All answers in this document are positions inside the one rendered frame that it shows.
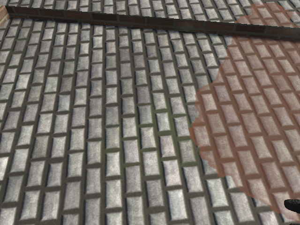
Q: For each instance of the robot right hand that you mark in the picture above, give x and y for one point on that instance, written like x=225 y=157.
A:
x=293 y=205

